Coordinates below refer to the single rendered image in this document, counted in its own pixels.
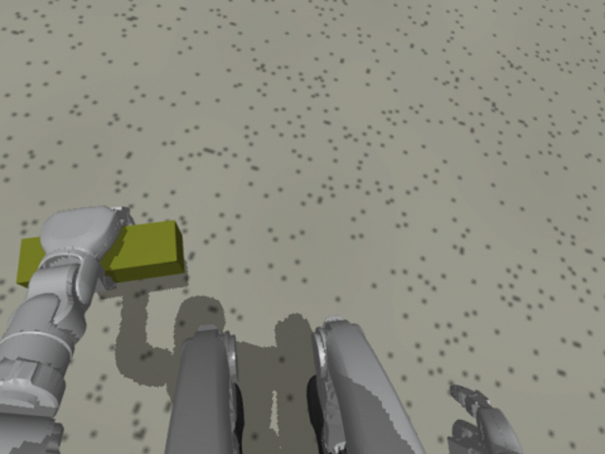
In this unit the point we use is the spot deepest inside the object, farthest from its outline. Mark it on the right robot hand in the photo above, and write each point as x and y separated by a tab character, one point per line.
493	433

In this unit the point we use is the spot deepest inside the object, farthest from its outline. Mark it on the right robot foot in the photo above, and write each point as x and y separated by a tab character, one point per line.
316	415

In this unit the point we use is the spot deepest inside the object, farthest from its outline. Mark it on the left robot hand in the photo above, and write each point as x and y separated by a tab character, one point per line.
92	230

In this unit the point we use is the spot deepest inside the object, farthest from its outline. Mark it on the left robot arm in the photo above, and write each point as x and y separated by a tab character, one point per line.
37	348

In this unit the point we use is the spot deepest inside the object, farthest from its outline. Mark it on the carton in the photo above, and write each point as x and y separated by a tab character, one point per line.
141	251

